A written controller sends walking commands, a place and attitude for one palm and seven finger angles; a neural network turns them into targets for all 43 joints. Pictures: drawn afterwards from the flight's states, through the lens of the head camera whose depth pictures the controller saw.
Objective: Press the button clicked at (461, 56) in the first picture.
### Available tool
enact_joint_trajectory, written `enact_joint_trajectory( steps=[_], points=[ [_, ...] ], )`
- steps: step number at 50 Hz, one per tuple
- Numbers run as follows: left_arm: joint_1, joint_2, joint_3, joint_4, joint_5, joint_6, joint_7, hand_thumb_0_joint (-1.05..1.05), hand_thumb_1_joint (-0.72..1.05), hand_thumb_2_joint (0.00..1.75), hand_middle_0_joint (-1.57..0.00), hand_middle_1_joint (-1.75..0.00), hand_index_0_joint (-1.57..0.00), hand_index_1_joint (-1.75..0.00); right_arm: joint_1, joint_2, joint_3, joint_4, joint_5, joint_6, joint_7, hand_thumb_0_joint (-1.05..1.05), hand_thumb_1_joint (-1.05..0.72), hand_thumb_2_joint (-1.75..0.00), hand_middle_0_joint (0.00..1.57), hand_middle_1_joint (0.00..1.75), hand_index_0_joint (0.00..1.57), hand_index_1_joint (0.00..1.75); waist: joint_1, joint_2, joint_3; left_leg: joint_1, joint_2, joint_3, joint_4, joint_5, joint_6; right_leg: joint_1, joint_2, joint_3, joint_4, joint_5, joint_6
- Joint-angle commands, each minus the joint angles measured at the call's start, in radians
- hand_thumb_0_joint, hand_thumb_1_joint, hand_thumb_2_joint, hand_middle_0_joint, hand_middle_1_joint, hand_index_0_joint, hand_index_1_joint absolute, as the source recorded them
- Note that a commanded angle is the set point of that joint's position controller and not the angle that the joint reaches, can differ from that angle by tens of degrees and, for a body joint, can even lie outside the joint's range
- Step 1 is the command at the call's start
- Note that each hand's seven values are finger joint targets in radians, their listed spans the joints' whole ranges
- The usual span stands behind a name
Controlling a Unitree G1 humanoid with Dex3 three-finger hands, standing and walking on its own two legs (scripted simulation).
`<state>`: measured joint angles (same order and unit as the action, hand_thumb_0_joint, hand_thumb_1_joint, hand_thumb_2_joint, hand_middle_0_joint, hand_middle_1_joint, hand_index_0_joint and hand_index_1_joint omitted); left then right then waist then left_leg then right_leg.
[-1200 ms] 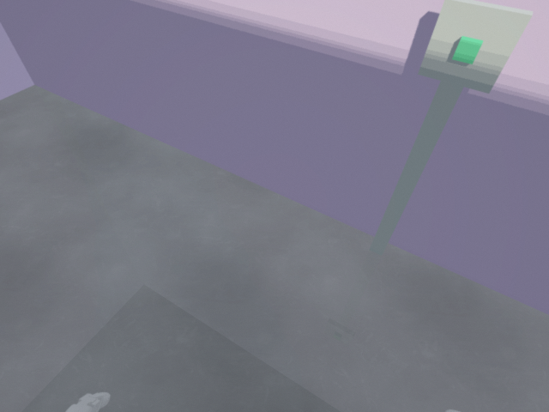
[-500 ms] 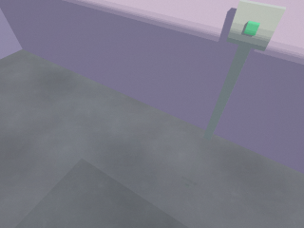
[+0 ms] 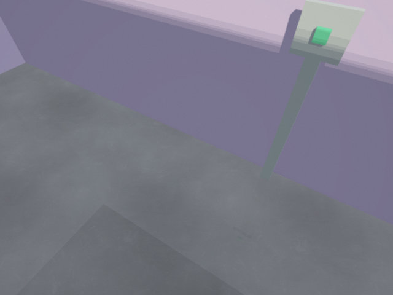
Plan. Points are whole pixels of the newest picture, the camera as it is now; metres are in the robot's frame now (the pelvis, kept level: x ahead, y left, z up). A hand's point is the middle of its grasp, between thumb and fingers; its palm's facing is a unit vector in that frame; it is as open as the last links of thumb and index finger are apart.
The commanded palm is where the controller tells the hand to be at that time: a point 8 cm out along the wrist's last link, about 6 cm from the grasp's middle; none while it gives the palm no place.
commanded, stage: look at it before walking up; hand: left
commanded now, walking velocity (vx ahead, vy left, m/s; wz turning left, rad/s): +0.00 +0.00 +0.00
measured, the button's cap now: (321, 35) +0.90 -0.38 +0.14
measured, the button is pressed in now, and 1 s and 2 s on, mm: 0 0 0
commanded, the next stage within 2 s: walk to a spot facing it in 0.34 s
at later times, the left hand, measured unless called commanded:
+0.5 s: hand out of the picture +0.08 +0.25 -0.16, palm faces -0.03 -0.94 -0.34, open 7.4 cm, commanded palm none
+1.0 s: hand out of the picture +0.06 +0.15 -0.17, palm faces -0.19 -0.94 -0.27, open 7.4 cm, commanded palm none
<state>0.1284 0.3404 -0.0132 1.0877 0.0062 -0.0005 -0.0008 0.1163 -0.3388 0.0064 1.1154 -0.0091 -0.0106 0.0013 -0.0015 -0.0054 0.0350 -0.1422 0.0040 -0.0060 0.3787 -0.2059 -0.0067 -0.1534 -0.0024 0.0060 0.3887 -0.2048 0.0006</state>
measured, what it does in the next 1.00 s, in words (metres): lifts its left foot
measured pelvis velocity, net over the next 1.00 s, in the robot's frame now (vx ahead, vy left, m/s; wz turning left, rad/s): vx -0.02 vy -0.04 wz -0.25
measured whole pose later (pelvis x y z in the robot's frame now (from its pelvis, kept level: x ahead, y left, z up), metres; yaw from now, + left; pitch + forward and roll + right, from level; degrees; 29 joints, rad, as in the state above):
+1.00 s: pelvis -0.02 -0.04 -0.01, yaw -14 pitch +0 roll +2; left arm 0.26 0.20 0.03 0.93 0.01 0.04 0.00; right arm 0.14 -0.24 -0.05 0.98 -0.01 0.06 -0.01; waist 0.03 0.02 0.11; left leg -0.47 0.05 0.02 1.11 -0.39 -0.05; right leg -0.30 0.05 0.01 0.56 -0.26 -0.08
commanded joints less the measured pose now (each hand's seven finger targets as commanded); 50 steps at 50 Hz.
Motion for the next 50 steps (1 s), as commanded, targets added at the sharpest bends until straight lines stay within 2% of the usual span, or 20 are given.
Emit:
enact_joint_trajectory(
  steps=[1,23,24,27,30,33,34,35,36,37,38,39,40,41,42,43,44,45,47,50],
  points=[
    [-0.043,0.211,0.047,-0.065,0.003,-0.026,0.011,0.00,0.90,0.90,-0.20,-0.30,-0.20,-0.30,-0.048,-0.212,-0.041,-0.061,0.001,-0.026,-0.014,0.00,-0.90,-0.90,0.20,0.30,0.20,0.30,0.003,0.007,-0.074,0.010,0.113,-0.098,-0.059,0.135,0.033,0.015,-0.122,0.100,-0.063,0.114,-0.030],
    [-0.042,0.216,0.047,-0.064,0.004,-0.026,0.011,0.00,0.90,0.90,-0.20,-0.30,-0.20,-0.30,-0.060,-0.219,-0.043,-0.063,0.002,-0.024,-0.017,0.00,-0.90,-0.90,0.20,0.30,0.20,0.30,0.002,-0.002,-0.066,0.048,0.119,-0.084,-0.065,0.169,0.029,0.016,-0.119,0.106,-0.072,0.178,-0.031],
    [-0.043,0.204,0.048,-0.069,0.004,-0.020,0.010,0.00,0.90,0.90,-0.20,-0.30,-0.20,-0.30,-0.051,-0.208,-0.044,-0.064,0.000,-0.022,-0.020,0.00,-0.90,-0.90,0.20,0.30,0.20,0.30,0.000,0.003,-0.058,0.051,0.123,-0.071,-0.051,0.176,0.026,-0.001,-0.115,0.112,-0.059,0.200,-0.032],
    [0.017,0.103,0.035,-0.076,0.005,0.016,0.016,0.00,0.90,0.90,-0.20,-0.30,-0.20,-0.30,0.021,-0.095,-0.030,-0.070,-0.002,0.001,-0.027,0.00,-0.90,-0.90,0.20,0.30,0.20,0.30,-0.006,-0.002,-0.053,0.041,0.129,-0.022,0.006,0.179,0.007,-0.047,-0.106,0.122,0.007,0.253,-0.017],
    [0.040,0.106,0.049,-0.115,0.009,0.032,0.012,0.00,0.90,0.90,-0.20,-0.30,-0.20,-0.30,0.039,-0.116,-0.050,-0.107,-0.003,0.014,-0.034,0.00,-0.90,-0.90,0.20,0.30,0.20,0.30,-0.006,0.014,-0.060,0.048,0.157,-0.015,0.040,0.179,0.019,-0.109,-0.078,0.125,0.089,0.267,-0.019],
    [0.048,0.084,0.059,-0.155,0.011,0.042,0.004,0.00,0.90,0.90,-0.20,-0.30,-0.20,-0.30,0.035,-0.135,-0.071,-0.145,-0.006,0.019,-0.039,0.00,-0.90,-0.90,0.20,0.30,0.20,0.30,-0.006,0.104,-0.050,0.041,0.236,-0.058,0.010,0.181,0.067,-0.196,-0.021,0.078,0.246,0.149,-0.001],
    [0.049,0.070,0.061,-0.165,0.011,0.047,0.000,0.00,0.90,0.90,-0.20,-0.30,-0.20,-0.30,0.033,-0.140,-0.077,-0.155,-0.006,0.017,-0.038,0.00,-0.90,-0.90,0.20,0.30,0.20,0.30,-0.007,0.158,-0.038,0.030,0.297,-0.090,-0.020,0.228,0.109,-0.231,0.002,0.040,0.359,-0.051,0.009],
    [0.053,0.056,0.066,-0.178,0.011,0.051,-0.001,0.00,0.90,0.90,-0.20,-0.30,-0.20,-0.30,0.031,-0.141,-0.082,-0.166,-0.005,0.014,-0.037,0.00,-0.90,-0.90,0.20,0.30,0.20,0.30,-0.005,0.202,-0.039,0.027,0.348,-0.117,-0.036,0.310,0.159,-0.260,0.007,0.020,0.476,-0.242,0.018],
    [0.054,0.049,0.072,-0.191,0.011,0.053,-0.002,0.00,0.90,0.90,-0.20,-0.30,-0.20,-0.30,0.027,-0.133,-0.084,-0.177,-0.007,0.011,-0.037,0.00,-0.90,-0.90,0.20,0.30,0.20,0.30,-0.003,0.197,-0.039,0.011,0.374,-0.112,-0.031,0.369,0.185,-0.264,-0.010,0.024,0.535,-0.318,0.021],
    [0.067,0.042,0.076,-0.199,0.010,0.056,-0.004,0.00,0.90,0.90,-0.20,-0.30,-0.20,-0.30,0.009,-0.128,-0.088,-0.192,-0.009,0.011,-0.038,0.00,-0.90,-0.90,0.20,0.30,0.20,0.30,0.006,0.195,-0.037,-0.016,0.383,-0.085,-0.011,0.380,0.187,-0.243,-0.035,0.038,0.538,-0.333,0.015],
    [0.099,0.033,0.081,-0.201,0.010,0.053,-0.008,0.00,0.90,0.90,-0.20,-0.30,-0.20,-0.30,-0.023,-0.125,-0.092,-0.206,-0.013,0.011,-0.038,0.00,-0.90,-0.90,0.20,0.30,0.20,0.30,0.032,0.180,-0.038,-0.041,0.368,-0.044,0.034,0.388,0.162,-0.196,-0.052,0.031,0.468,-0.313,0.009],
    [0.149,0.026,0.083,-0.191,0.013,0.048,-0.012,0.00,0.90,0.90,-0.20,-0.30,-0.20,-0.30,-0.042,-0.126,-0.095,-0.212,-0.015,0.014,-0.037,0.00,-0.90,-0.90,0.20,0.30,0.20,0.30,0.056,0.162,-0.056,-0.061,0.334,0.012,0.106,0.348,0.120,-0.125,-0.049,-0.002,0.365,-0.225,0.010],
    [0.212,0.036,0.090,-0.175,0.017,0.041,-0.015,0.00,0.90,0.90,-0.20,-0.30,-0.20,-0.30,-0.053,-0.123,-0.099,-0.219,-0.012,0.020,-0.034,0.00,-0.90,-0.90,0.20,0.30,0.20,0.30,0.084,0.098,-0.075,-0.107,0.280,0.071,0.229,0.246,0.066,-0.042,-0.037,-0.027,0.232,-0.073,0.015],
    [0.249,0.101,0.106,-0.171,0.026,0.025,-0.008,0.00,0.90,0.90,-0.20,-0.30,-0.20,-0.30,-0.029,-0.071,-0.094,-0.228,-0.004,0.031,-0.030,0.00,-0.90,-0.90,0.20,0.30,0.20,0.30,0.095,-0.128,-0.064,-0.227,0.164,0.132,0.460,-0.023,-0.012,0.022,-0.135,0.136,0.018,0.131,-0.008],
    [0.253,0.191,0.118,-0.180,0.028,0.012,0.008,0.00,0.90,0.90,-0.20,-0.30,-0.20,-0.30,-0.022,0.004,-0.077,-0.267,-0.002,0.033,-0.024,0.00,-0.90,-0.90,0.20,0.30,0.20,0.30,0.077,-0.391,-0.032,-0.445,0.021,0.108,0.694,-0.404,-0.060,0.022,-0.357,0.546,-0.089,0.392,-0.101],
    [0.253,0.177,0.118,-0.190,0.015,0.020,0.018,0.00,0.90,0.90,-0.20,-0.30,-0.20,-0.30,-0.033,-0.024,-0.084,-0.269,0.000,0.040,-0.029,0.00,-0.90,-0.90,0.20,0.30,0.20,0.30,0.083,-0.284,-0.042,-0.411,0.044,-0.016,0.764,-0.385,-0.040,-0.022,-0.372,0.519,-0.111,0.316,-0.174],
    [0.195,0.143,0.117,-0.209,0.016,0.022,0.021,0.00,0.90,0.90,-0.20,-0.30,-0.20,-0.30,-0.020,-0.022,-0.087,-0.259,0.001,0.039,-0.026,0.00,-0.90,-0.90,0.20,0.30,0.20,0.30,0.052,-0.209,-0.031,-0.432,0.067,-0.037,0.785,-0.301,-0.034,-0.030,-0.326,0.449,-0.121,0.165,-0.185],
    [0.149,0.126,0.119,-0.225,0.014,0.021,0.021,0.00,0.90,0.90,-0.20,-0.30,-0.20,-0.30,-0.026,-0.024,-0.089,-0.246,-0.001,0.036,-0.023,0.00,-0.90,-0.90,0.20,0.30,0.20,0.30,0.040,-0.195,-0.017,-0.435,0.078,-0.031,0.798,-0.254,-0.039,-0.059,-0.286,0.458,-0.116,0.112,-0.165],
    [0.111,0.077,0.104,-0.238,0.009,0.014,0.017,0.00,0.90,0.90,-0.20,-0.30,-0.20,-0.30,-0.012,-0.024,-0.090,-0.227,-0.006,0.035,-0.021,0.00,-0.90,-0.90,0.20,0.30,0.20,0.30,0.021,-0.127,-0.013,-0.399,0.083,-0.030,0.790,-0.159,-0.052,-0.081,-0.229,0.377,-0.097,0.143,-0.155],
    [0.133,0.072,0.108,-0.230,0.009,0.009,0.015,0.00,0.90,0.90,-0.20,-0.30,-0.20,-0.30,0.022,-0.001,-0.090,-0.211,-0.006,0.040,-0.022,0.00,-0.90,-0.90,0.20,0.30,0.20,0.30,0.015,-0.079,-0.068,-0.394,0.069,-0.020,0.750,-0.118,-0.066,-0.020,-0.193,0.333,-0.075,0.181,-0.140]
  ],
)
